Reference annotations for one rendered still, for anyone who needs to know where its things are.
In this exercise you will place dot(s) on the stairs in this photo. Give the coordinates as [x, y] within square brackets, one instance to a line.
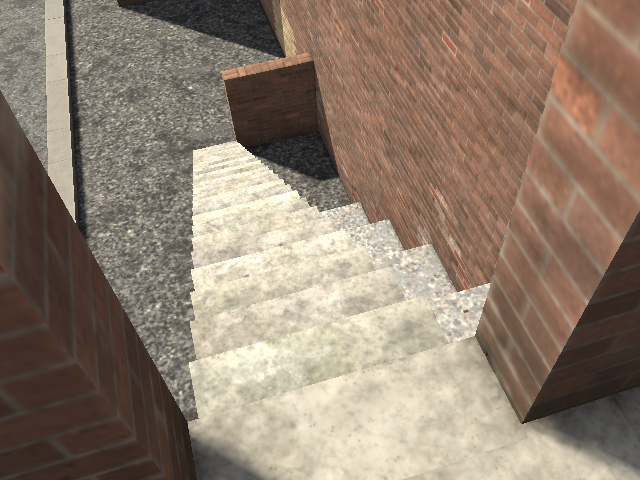
[281, 300]

